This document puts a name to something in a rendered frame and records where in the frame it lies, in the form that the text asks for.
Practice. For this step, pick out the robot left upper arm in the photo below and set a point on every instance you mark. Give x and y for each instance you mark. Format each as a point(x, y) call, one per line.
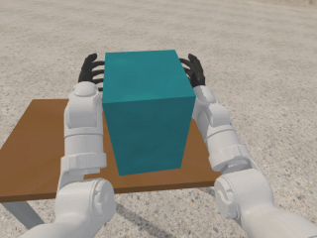
point(81, 208)

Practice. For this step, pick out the robot right upper arm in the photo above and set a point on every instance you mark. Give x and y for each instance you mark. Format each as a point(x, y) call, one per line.
point(246, 197)

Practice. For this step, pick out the right robot hand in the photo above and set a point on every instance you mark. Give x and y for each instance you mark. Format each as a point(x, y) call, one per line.
point(196, 72)

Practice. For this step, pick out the left robot forearm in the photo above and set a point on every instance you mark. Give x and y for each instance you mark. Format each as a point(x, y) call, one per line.
point(83, 135)

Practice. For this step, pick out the carton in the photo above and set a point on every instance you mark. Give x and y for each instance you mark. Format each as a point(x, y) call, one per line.
point(148, 103)

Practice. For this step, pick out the right robot forearm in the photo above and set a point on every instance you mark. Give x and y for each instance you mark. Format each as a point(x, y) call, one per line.
point(226, 152)

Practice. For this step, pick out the left robot hand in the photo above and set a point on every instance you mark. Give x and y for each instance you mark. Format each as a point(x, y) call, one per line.
point(87, 73)

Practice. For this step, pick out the table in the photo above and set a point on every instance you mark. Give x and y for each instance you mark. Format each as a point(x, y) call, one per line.
point(30, 162)

